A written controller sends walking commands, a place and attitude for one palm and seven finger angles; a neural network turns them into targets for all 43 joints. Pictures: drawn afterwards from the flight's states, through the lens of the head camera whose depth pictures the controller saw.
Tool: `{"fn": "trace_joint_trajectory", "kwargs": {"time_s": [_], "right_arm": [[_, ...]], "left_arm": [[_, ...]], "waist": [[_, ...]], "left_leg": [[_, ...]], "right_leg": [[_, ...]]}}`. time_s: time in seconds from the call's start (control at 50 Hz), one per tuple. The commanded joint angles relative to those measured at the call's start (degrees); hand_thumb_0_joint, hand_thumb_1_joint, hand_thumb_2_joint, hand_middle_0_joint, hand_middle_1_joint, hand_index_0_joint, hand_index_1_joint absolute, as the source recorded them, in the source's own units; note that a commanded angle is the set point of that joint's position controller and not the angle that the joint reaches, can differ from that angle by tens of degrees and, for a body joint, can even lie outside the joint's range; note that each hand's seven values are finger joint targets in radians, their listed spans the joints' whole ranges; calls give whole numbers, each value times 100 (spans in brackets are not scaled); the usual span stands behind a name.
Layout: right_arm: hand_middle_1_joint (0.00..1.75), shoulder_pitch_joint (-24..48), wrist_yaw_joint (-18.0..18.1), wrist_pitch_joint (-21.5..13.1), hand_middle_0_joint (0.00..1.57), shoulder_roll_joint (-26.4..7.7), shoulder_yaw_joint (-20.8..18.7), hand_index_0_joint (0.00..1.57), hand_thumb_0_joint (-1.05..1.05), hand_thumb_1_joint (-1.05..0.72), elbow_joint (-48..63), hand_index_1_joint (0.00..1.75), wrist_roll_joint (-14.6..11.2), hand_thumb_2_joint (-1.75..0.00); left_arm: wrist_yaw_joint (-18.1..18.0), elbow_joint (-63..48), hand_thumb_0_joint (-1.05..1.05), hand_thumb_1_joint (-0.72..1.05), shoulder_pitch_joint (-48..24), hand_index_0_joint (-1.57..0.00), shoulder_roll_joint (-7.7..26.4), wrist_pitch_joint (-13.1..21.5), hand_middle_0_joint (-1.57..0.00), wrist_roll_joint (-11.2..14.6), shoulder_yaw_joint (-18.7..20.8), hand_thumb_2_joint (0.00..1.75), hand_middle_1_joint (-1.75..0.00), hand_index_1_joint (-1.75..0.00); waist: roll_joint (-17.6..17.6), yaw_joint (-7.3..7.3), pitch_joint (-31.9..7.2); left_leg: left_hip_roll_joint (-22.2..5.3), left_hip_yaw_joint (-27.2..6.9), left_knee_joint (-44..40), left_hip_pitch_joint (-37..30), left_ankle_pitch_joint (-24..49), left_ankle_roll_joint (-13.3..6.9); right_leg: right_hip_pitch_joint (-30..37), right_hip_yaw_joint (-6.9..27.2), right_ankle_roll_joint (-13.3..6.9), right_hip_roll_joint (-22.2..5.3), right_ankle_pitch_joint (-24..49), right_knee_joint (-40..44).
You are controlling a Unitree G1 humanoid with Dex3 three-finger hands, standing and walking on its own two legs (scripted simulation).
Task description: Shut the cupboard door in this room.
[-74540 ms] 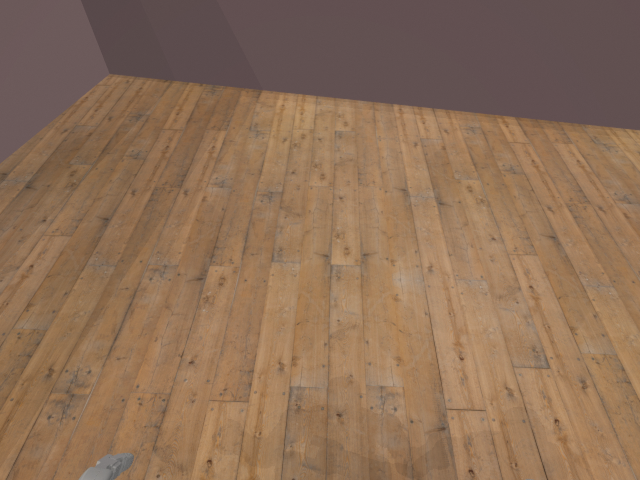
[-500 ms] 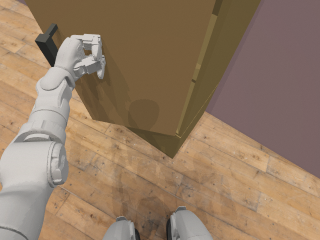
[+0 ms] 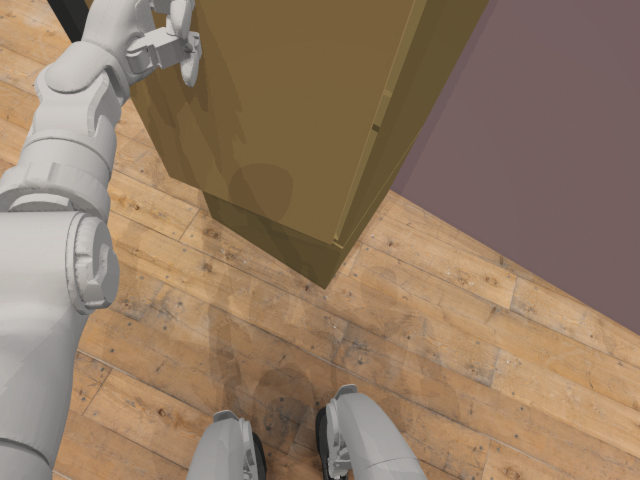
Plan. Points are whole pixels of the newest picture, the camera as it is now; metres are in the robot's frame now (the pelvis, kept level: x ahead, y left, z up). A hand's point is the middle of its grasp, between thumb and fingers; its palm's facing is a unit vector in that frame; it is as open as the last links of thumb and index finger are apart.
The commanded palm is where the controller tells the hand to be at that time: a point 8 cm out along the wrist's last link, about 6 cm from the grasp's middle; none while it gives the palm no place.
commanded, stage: pull the fist back off the door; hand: left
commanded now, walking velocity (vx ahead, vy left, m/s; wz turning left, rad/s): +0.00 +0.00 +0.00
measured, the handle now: (86, 3) +0.64 +0.16 +0.12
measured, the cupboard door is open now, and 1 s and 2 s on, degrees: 10 6 6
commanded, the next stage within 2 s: draw the hand back to the body in 0.88 s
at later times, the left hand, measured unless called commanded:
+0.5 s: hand (195, 48) +0.55 +0.05 +0.13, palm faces +0.04 -1.00 +0.00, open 3.1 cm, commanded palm +0.51 +0.11 +0.12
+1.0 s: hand (209, 109) +0.49 +0.04 +0.12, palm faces -0.01 -1.00 -0.04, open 3.1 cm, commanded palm +0.46 +0.11 +0.12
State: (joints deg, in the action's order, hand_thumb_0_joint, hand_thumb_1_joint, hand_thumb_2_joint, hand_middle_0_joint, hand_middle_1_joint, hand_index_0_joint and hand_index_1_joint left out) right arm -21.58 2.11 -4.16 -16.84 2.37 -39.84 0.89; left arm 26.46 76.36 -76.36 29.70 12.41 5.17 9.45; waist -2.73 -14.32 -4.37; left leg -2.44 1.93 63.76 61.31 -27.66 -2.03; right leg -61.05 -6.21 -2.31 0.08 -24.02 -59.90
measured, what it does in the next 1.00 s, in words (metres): stands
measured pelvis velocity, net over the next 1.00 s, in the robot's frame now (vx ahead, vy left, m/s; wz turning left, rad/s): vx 0.01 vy -0.01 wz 0.00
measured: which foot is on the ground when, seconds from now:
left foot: down 0.00-1.00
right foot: down 0.00-1.00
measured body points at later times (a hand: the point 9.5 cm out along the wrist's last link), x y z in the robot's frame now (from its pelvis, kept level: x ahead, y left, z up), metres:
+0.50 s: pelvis +0.03 -0.01 +0.03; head +0.14 -0.02 +0.47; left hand +0.55 +0.10 +0.13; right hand +0.00 -0.25 -0.09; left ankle +0.01 +0.10 -0.65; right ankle +0.03 -0.10 -0.65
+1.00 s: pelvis +0.01 -0.01 +0.04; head +0.09 -0.02 +0.48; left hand +0.48 +0.10 +0.13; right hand +0.09 -0.26 -0.09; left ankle +0.01 +0.10 -0.65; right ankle +0.03 -0.10 -0.65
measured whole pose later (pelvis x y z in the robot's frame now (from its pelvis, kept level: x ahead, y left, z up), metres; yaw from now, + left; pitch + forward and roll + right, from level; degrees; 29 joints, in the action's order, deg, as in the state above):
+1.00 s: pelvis +0.01 -0.01 +0.04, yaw +0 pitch +15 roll +0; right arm -16.1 -1.7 -0.2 -13.6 0.7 -36.1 1.0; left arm -7.4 62.7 -48.3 7.2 23.3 2.6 8.2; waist -2.0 -7.1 -5.6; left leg -1.1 4.1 50.6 41.4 -24.2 -1.3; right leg -43.4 -3.8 -2.2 -0.4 -22.1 -50.5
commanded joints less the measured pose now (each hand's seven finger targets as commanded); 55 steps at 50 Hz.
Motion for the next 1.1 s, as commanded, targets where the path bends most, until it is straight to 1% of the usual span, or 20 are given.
{"fn": "trace_joint_trajectory", "kwargs": {"time_s": [0.0, 0.06, 0.12, 0.18, 0.24, 0.34, 0.38, 0.44, 0.48, 0.54, 0.58, 0.64, 0.68, 0.74, 0.76, 0.84, 0.88, 0.98, 1.04, 1.08], "right_arm": [[30, -1467, -29, -116, 20, -891, -346, 20, 0, -90, 290, 30, 47, -90], [30, -1564, -331, -86, 20, -831, -412, 20, 0, -90, 400, 30, 201, -90], [30, -1653, -603, -41, 20, -727, -502, 20, 0, -90, 495, 30, 407, -90], [30, -1793, -776, 47, 20, -757, -600, 20, 0, -90, 377, 30, 472, -90], [30, -1815, -737, 196, 20, -798, -660, 20, 0, -90, 386, 30, 395, -90], [30, -1597, -576, 333, 20, -718, -594, 20, 0, -90, 567, 30, 221, -90], [30, -1510, -554, 339, 20, -671, -578, 20, 0, -90, 595, 30, 199, -90], [30, -1367, -582, 319, 20, -620, -578, 20, 0, -90, 692, 30, 168, -90], [30, -1332, -605, 339, 20, -640, -606, 20, 0, -90, 649, 30, 162, -90], [30, -1180, -630, 384, 20, -606, -661, 20, 0, -90, 766, 30, 96, -90], [30, -1041, -603, 412, 20, -609, -680, 20, 0, -90, 787, 30, 45, -90], [30, -792, -528, 370, 20, -513, -677, 20, 0, -90, 811, 30, -17, -90], [30, -690, -471, 320, 20, -559, -710, 20, 0, -90, 731, 30, -16, -90], [30, -517, -422, 209, 20, -497, -690, 20, 0, -90, 683, 30, -14, -90], [30, -463, -422, 188, 20, -503, -691, 20, 0, -90, 622, 30, -17, -90], [30, -409, -368, 252, 20, -549, -610, 20, 0, -90, 524, 30, -3, -90], [30, -312, -357, 306, 20, -557, -565, 20, 0, -90, 569, 30, -11, -90], [30, -245, -311, 276, 20, -563, -496, 20, 0, -90, 730, 30, 9, -90], [30, -211, -330, 231, 20, -551, -521, 20, 0, -90, 961, 30, 21, -90], [30, -180, -353, 235, 20, -516, -542, 20, 0, -90, 1079, 30, -17, -90]], "left_arm": [[-1048, -1254, 0, 90, -3206, -130, 648, 171, -130, 484, 1261, 90, -150, -150], [-2283, -1268, 0, 90, -2434, -130, -215, 195, -130, 253, 979, 90, -150, -150], [-3482, -2138, 0, 90, -2262, -130, -491, 729, -130, -235, 959, 90, -150, -150], [-3884, -2423, 0, 90, -2120, -130, -428, 1257, -130, -896, 689, 90, -150, -150], [-3684, -2498, 0, 90, -2107, -130, -216, 1378, -130, -1004, 662, 90, -150, -150], [-3428, -2048, 0, 90, -1240, -130, -67, 1164, -130, -536, 1073, 90, -150, -150], [-3396, -1998, 0, 90, -830, -130, -107, 1236, -130, -427, 1154, 90, -150, -150], [-3296, -1953, 0, 90, 2, -130, -555, 1446, -130, -371, 918, 90, -150, -150], [-3189, -1801, 0, 90, 387, -130, -711, 1510, -130, -425, 741, 90, -150, -150], [-2942, -2169, 0, 90, 817, -130, -1234, 1546, -130, -325, 297, 90, -150, -150], [-2833, -2414, 0, 90, 949, -130, -1320, 1540, -130, -171, 224, 90, -150, -150], [-2802, -3263, 0, 90, 268, -130, -1862, 1680, -130, 35, -343, 90, -150, -150], [-2910, -3776, 0, 90, 105, -130, -1613, 1861, -130, 66, -214, 90, -150, -150], [-3102, -4448, 0, 90, 42, -130, -1841, 2084, -130, 12, -502, 90, -150, -150], [-3176, -4234, 0, 90, 324, -130, -1795, 2062, -130, -33, -418, 90, -150, -150], [-3412, -2982, 0, 90, 469, -130, -1478, 1723, -130, -312, -193, 90, -150, -150], [-3487, -2446, 0, 90, 563, -130, -1403, 1490, -130, -358, -67, 90, -150, -150], [-3377, -2292, 0, 90, 468, -130, -1209, 1450, -130, -61, 330, 90, -150, -150], [-3158, -3158, 0, 90, 1108, -130, -873, 1804, -130, -26, 592, 90, -150, -150], [-2999, -3703, 0, 90, 1840, -130, -852, 1868, -130, -34, 557, 90, -150, -150]], "waist": [[-915, -163, -3379], [-560, -155, -3502], [-657, 36, -3901], [-534, 4, -3983], [-376, -13, -4017], [164, 281, -3397], [307, 384, -3112], [463, 483, -2728], [650, 454, -2396], [365, 550, -2461], [365, 599, -2420], [148, 430, -2408], [-49, 501, -2771], [-328, 516, -3149], [-236, 589, -3059], [578, 486, -1995], [619, 505, -1751], [791, 640, -2224], [401, 1029, -3108], [346, 1197, -3321]], "left_leg": [[80, -740, -528, -2429, 2058, 5], [31, -828, -664, -2674, 2415, 77], [107, -601, -586, -2714, 2796, 117], [97, -585, -624, -2963, 3064, 124], [161, -498, -846, -3032, 2981, 85], [302, -210, -1320, -2519, 2348, 30], [319, -132, -1420, -2376, 2317, 23], [344, -27, -1530, -2340, 2293, 19], [342, 13, -1549, -2226, 2138, 13], [381, 80, -1610, -2565, 2321, 22], [364, 70, -1622, -2707, 2271, 31], [351, 28, -1642, -3122, 2097, 13], [315, -77, -1630, -3478, 2205, 32], [253, -212, -1574, -3978, 2579, 75], [242, -246, -1586, -3925, 2514, 101], [314, -164, -1806, -2938, 1542, 47], [343, -134, -1902, -2725, 1261, 51], [379, -87, -1863, -2606, 1383, 50], [382, -21, -1863, -3005, 2039, 58], [355, 46, -1906, -3158, 2377, 59]], "right_leg": [[974, 417, 50, 203, 1338, 787], [1021, 300, 150, 189, 1546, 703], [1419, 337, 177, 198, 2091, 681], [1604, 360, 171, 222, 2379, 685], [2194, 440, 162, 223, 2677, 849], [3214, 562, 179, 241, 2773, 1281], [3400, 579, 184, 231, 2909, 1349], [3506, 597, 170, 223, 3045, 1429], [3419, 617, 195, 199, 2991, 1488], [3494, 626, 163, 177, 3183, 1527], [3413, 605, 164, 177, 3020, 1583], [3158, 596, 177, 168, 2700, 1695], [3134, 573, 164, 174, 2672, 1607], [2937, 482, 135, 171, 2697, 1411], [2872, 459, 138, 170, 2588, 1404], [2888, 527, 203, 109, 1967, 1602], [2871, 539, 194, 86, 1719, 1699], [3295, 613, 179, 78, 1891, 1671], [3920, 646, 123, 94, 2619, 1481], [4214, 644, 115, 110, 3038, 1472]]}}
